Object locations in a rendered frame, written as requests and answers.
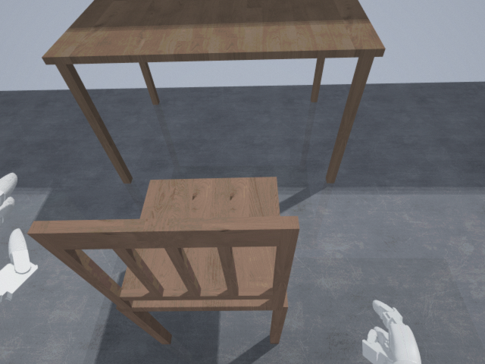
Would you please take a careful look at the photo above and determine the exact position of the table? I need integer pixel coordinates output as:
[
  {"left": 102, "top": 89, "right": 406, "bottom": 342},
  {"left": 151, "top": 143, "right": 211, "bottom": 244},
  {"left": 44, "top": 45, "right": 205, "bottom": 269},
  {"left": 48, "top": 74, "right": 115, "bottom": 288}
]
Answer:
[{"left": 42, "top": 0, "right": 385, "bottom": 184}]

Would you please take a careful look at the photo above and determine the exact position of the right robot hand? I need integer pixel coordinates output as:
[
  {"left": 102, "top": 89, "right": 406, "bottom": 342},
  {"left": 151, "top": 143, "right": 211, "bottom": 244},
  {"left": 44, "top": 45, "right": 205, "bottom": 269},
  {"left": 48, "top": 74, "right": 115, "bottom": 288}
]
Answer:
[{"left": 362, "top": 300, "right": 421, "bottom": 364}]

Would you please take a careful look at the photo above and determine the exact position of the left robot hand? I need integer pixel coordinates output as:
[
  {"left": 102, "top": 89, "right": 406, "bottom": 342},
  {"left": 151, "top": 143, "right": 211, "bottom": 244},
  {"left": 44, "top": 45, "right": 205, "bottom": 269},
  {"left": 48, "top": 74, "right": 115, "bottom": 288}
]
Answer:
[{"left": 0, "top": 173, "right": 38, "bottom": 304}]

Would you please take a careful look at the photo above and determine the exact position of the chair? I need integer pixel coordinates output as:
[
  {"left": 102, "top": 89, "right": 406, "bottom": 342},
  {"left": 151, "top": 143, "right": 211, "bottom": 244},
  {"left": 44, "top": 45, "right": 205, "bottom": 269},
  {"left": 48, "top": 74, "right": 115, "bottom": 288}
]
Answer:
[{"left": 27, "top": 177, "right": 299, "bottom": 344}]

